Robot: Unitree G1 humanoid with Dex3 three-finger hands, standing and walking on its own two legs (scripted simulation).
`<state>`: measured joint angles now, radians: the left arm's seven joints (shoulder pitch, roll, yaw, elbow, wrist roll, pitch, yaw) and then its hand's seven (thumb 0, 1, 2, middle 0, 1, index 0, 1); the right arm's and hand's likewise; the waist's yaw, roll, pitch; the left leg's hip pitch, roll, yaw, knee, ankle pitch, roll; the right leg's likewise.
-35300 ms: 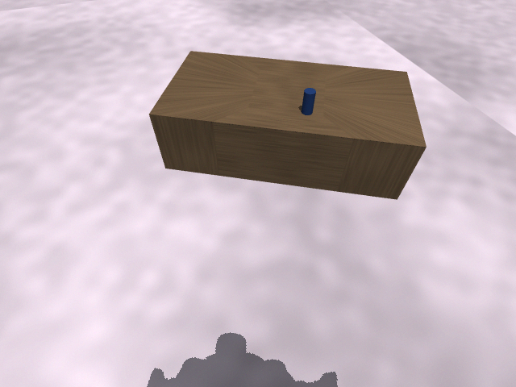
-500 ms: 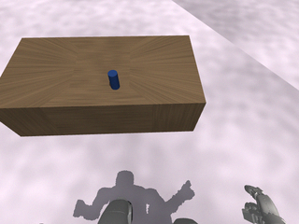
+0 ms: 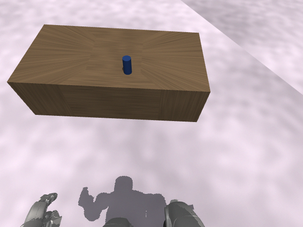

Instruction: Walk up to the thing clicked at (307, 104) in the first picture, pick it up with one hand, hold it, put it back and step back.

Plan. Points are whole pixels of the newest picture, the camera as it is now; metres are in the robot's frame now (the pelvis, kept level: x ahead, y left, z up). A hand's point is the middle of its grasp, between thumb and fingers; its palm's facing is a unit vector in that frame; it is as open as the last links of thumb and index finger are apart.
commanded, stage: step back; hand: left
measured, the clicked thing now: (127, 65) +1.02 +0.14 -0.34
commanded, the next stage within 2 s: stand in 1.42 s
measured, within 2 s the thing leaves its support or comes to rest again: neither
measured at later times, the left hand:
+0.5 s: hand out of the picture -0.08 +0.26 -0.12, palm faces -0.04 -0.89 -0.46, open 7.3 cm
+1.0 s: hand out of the picture -0.04 +0.24 -0.13, palm faces +0.01 -0.92 -0.38, open 7.3 cm
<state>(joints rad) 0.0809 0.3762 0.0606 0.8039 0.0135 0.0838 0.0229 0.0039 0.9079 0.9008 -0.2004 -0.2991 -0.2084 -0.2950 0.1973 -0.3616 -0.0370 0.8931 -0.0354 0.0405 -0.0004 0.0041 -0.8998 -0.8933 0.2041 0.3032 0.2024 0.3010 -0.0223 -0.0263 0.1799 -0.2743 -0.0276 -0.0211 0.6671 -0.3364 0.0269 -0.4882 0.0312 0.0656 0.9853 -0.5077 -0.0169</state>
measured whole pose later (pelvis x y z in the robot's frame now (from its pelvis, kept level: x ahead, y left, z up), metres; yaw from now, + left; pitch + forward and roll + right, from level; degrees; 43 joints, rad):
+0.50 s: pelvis -0.13 -0.02 +0.01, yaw -2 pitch -1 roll +1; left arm 0.25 0.37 0.07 0.93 0.05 0.00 0.00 0.01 0.90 0.90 -0.20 -0.30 -0.21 -0.30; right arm 0.21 -0.42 -0.06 0.94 -0.02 0.05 0.01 0.00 -0.90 -0.89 0.20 0.30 0.20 0.30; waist 0.03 0.06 0.08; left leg -0.36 -0.02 -0.10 0.84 -0.46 -0.02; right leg -0.27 -0.03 -0.01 0.62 -0.34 -0.01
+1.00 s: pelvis -0.11 -0.02 +0.01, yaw +0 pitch -2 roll +0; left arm 0.19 0.34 0.05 0.98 0.04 -0.04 -0.01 0.00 0.91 0.90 -0.20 -0.30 -0.21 -0.30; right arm 0.21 -0.41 -0.06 0.99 -0.02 0.00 0.01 0.00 -0.90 -0.89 0.20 0.30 0.20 0.30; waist 0.03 0.04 0.07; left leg -0.35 0.01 -0.05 0.80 -0.47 0.01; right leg -0.24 -0.03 -0.05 0.57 -0.30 -0.01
